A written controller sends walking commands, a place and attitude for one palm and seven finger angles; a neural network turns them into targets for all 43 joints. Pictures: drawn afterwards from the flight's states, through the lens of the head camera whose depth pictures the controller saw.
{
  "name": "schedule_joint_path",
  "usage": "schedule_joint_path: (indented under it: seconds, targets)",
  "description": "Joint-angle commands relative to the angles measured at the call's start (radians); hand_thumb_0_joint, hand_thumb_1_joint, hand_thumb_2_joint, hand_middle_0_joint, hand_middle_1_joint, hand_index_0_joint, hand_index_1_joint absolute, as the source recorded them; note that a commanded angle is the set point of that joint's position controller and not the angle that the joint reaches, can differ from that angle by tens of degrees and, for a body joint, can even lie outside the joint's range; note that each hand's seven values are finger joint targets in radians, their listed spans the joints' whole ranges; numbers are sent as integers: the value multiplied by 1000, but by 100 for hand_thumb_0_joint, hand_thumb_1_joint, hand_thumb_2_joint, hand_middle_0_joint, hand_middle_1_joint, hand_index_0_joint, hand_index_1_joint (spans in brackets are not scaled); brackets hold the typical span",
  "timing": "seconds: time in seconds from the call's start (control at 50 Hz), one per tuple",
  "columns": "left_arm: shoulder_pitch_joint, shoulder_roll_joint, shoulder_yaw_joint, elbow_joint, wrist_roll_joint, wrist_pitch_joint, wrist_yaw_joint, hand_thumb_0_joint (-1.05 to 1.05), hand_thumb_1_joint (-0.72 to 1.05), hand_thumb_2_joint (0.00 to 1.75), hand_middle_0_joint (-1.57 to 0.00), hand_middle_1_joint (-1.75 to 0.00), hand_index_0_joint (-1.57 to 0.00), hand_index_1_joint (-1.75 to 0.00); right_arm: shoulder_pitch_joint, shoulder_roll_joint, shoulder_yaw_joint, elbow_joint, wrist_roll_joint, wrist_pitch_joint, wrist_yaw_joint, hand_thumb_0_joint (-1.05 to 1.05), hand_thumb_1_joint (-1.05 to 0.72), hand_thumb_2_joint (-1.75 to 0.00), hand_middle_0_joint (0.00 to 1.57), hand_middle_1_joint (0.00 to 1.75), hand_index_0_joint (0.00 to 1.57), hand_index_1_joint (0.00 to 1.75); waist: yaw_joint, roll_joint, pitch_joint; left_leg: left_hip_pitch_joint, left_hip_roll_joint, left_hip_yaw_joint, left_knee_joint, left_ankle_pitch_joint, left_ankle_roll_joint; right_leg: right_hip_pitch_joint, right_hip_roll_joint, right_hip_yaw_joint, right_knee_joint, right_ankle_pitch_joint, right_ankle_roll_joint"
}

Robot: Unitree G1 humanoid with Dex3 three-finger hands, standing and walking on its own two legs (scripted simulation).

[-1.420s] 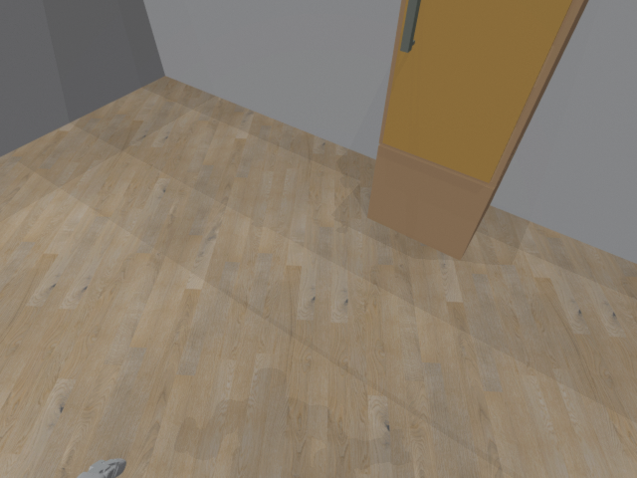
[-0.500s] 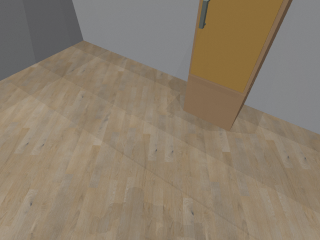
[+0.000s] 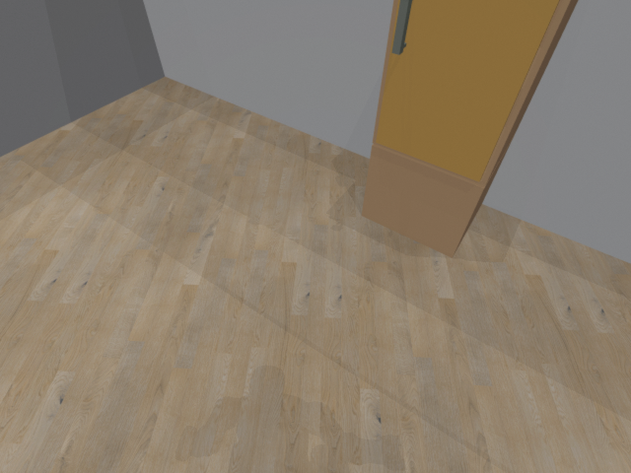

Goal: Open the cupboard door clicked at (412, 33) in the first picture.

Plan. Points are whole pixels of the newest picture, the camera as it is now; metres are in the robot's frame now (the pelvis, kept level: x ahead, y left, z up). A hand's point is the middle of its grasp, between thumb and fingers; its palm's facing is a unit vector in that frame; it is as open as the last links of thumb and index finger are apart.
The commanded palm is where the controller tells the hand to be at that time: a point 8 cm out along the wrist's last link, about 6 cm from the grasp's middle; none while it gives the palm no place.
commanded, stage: look at it before walking up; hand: left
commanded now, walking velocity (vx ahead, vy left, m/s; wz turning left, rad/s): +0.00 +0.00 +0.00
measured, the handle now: (404, 24) +1.23 -0.18 +0.07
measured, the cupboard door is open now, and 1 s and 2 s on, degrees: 0 0 0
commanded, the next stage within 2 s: walk to a spot facing it in 0.02 s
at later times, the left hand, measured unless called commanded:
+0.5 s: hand out of the picture +0.02 +0.22 -0.19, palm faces +0.10 -0.98 -0.18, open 7.4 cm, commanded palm none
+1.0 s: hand (216, 359) +0.33 +0.20 -0.17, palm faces +0.25 -0.95 -0.21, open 7.3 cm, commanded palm none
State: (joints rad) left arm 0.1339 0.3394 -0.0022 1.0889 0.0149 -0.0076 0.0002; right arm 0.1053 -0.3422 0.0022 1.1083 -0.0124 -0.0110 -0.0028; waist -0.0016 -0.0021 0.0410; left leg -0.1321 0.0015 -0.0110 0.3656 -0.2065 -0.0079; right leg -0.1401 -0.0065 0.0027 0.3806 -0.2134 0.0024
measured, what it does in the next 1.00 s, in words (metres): walks ahead: right foot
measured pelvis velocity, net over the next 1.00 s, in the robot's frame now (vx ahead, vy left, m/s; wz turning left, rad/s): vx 0.28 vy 0.00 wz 0.24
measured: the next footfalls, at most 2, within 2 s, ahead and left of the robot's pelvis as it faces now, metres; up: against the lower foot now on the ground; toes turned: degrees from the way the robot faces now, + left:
right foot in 0.84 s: +0.38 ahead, -0.07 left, +0.00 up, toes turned +2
left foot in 1.30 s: +0.48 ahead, +0.20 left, +0.00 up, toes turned +29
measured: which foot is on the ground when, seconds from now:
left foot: down 0.00-0.86, up 0.88-1.00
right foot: down 0.00-0.42, up 0.44-0.82, down 0.84-1.00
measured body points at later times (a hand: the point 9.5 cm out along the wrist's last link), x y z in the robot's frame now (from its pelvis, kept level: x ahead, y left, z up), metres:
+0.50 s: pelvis +0.07 +0.03 -0.01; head +0.07 +0.05 +0.43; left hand +0.02 +0.27 -0.18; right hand +0.07 -0.21 -0.16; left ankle +0.03 +0.12 -0.75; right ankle +0.00 -0.10 -0.70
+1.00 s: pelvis +0.28 +0.00 -0.02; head +0.30 +0.00 +0.43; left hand +0.31 +0.25 -0.16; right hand +0.29 -0.23 -0.18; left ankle +0.18 +0.11 -0.65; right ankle +0.34 -0.08 -0.75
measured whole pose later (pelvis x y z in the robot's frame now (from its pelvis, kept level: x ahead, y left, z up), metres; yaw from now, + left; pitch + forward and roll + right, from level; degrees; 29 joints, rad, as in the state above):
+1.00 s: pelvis +0.28 +0.00 -0.02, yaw +14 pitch -1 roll +0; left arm 0.17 0.14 0.05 1.01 0.03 -0.09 0.02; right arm 0.35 -0.17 -0.06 1.13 -0.03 -0.02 0.00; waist -0.04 0.04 0.06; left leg -0.43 0.07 0.02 1.24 -0.33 0.03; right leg -0.30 -0.06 -0.21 0.56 -0.24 -0.04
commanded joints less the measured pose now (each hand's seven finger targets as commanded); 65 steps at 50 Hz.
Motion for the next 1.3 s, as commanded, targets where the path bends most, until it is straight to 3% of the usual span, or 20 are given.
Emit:
schedule_joint_path:
  seconds: [0.0,0.12,0.18,0.28,0.36,0.38,0.4,0.42,0.46,0.54,0.7,0.78,0.8,0.84,0.9,1.0,1.14,1.24,1.26,1.28]
  targets:
    - [-42,206,38,-66,-4,-20,11,0,90,90,-20,-30,-20,-30,-45,-204,-38,-61,6,-23,-10,0,-90,-90,20,30,20,30,4,-2,-76,14,115,-91,-51,162,34,9,-117,93,-61,142,-31]
    - [-6,135,24,-48,-6,-11,13,0,90,90,-20,-30,-20,-30,-18,-134,-18,-45,2,-17,-7,0,-90,-90,20,30,20,30,6,3,-99,11,110,-87,-45,135,27,31,-119,79,-61,95,-19]
    - [75,94,20,-31,4,11,10,0,90,90,-20,-30,-20,-30,48,-66,-7,-34,-9,7,0,0,-90,-90,20,30,20,30,19,-36,-37,-109,69,-73,10,-140,26,9,-119,99,-72,-251,-22]
    - [182,148,63,-52,10,-5,10,0,90,90,-20,-30,-20,-30,54,-35,-28,-103,-13,5,11,0,-90,-90,20,30,20,30,43,-178,80,-368,51,32,366,-260,22,22,-335,302,-221,-457,-165]
    - [122,88,63,-71,6,-19,5,0,90,90,-20,-30,-20,-30,244,24,-35,-63,-5,-18,19,0,-90,-90,20,30,20,30,-54,-37,37,-28,41,88,117,-134,31,-163,-232,32,-13,-283,-102]
    - [130,31,55,-82,0,-13,0,0,90,90,-20,-30,-20,-30,342,-21,-49,-32,-11,-24,11,0,-90,-90,20,30,20,30,-81,130,38,75,118,-95,-3,-248,67,-288,-128,-62,187,-285,-50]
    - [106,-40,41,-118,-3,-14,-7,0,90,90,-20,-30,-20,-30,457,-107,-76,-8,-22,-31,-1,0,-90,-90,20,30,20,30,-116,335,43,143,332,-437,-181,-369,164,-468,-11,-170,492,-333,4]
    - [25,-24,41,-152,12,-22,1,0,90,90,-20,-30,-20,-30,501,-89,-71,5,-16,-32,-8,0,-90,-90,20,30,20,30,-120,260,91,120,370,-553,-233,-333,208,-557,-25,-64,658,-367,-14]
    - [23,-22,48,-133,11,-37,-11,0,90,90,-20,-30,-20,-30,427,-10,-54,-15,-5,-47,-17,0,-90,-90,20,30,20,30,-74,87,98,110,347,-450,-203,-158,230,-600,-104,-2,750,-217,-17]
    - [91,-90,46,-93,11,-30,-18,0,90,90,-20,-30,-20,-30,414,49,-46,6,-1,-77,-30,0,-90,-90,20,30,20,30,-30,95,31,130,258,-207,-165,192,211,-518,-121,-39,675,-109,20]
    - [-70,-138,58,-150,4,-31,-25,0,90,90,-20,-30,-20,-30,459,86,-56,52,-9,-76,-32,0,-90,-90,20,30,20,30,-55,124,133,41,230,-99,-187,207,185,-414,-98,-113,336,11,16]
    - [95,-102,79,-109,8,-46,-21,0,90,90,-20,-30,-20,-30,407,57,-65,48,-10,-70,-32,0,-90,-90,20,30,20,30,38,70,46,2,207,-55,40,405,147,-101,-30,-152,202,19,-21]
    - [255,-60,90,-64,14,-58,-16,0,90,90,-20,-30,-20,-30,403,61,-67,42,-6,-70,-27,0,-90,-90,20,30,20,30,104,14,-35,-66,159,-17,249,418,112,110,-38,-126,166,36,-38]
    - [481,127,126,-7,9,-69,9,0,90,90,-20,-30,-20,-30,421,144,-52,-20,9,-73,-13,0,-90,-90,20,30,20,30,130,-295,-234,-454,-26,26,891,-343,56,391,-509,546,-96,-96,-185]
    - [212,-23,86,-67,9,-67,18,0,90,90,-20,-30,-20,-30,263,149,-66,-42,-8,-47,3,0,-90,-90,20,30,20,30,50,-84,12,-484,126,-24,991,-133,60,-26,-430,297,-184,-286,-145]
    - [177,-102,65,-75,17,-84,23,0,90,90,-20,-30,-20,-30,258,171,-69,-58,-16,5,22,0,-90,-90,20,30,20,30,-26,-98,34,-441,147,29,822,-33,2,-145,-338,-59,-197,55,-101]
    - [224,-36,60,-76,12,-73,23,0,90,90,-20,-30,-20,-30,21,142,-52,-181,-13,10,52,0,-90,-90,20,30,20,30,14,-106,56,-431,122,126,459,52,-10,-12,-318,-223,-121,391,-80]
    - [274,-34,41,-34,6,-54,31,0,90,90,-20,-30,-20,-30,119,128,-39,-131,-19,-15,22,0,-90,-90,20,30,20,30,-20,-84,-37,-91,47,171,178,140,22,26,-260,-195,91,618,-67]
    - [277,-49,34,-31,4,-48,32,0,90,90,-20,-30,-20,-30,207,73,-51,-102,-21,-24,12,0,-90,-90,20,30,20,30,-51,-21,-113,93,103,135,119,388,32,-32,-215,-195,239,500,-31]
    - [324,-91,31,-37,-9,-41,33,0,90,90,-20,-30,-20,-30,287,-31,-69,-91,-25,-29,-1,0,-90,-90,20,30,20,30,-69,158,-225,329,315,-69,155,776,119,-220,-120,-217,422,113,16]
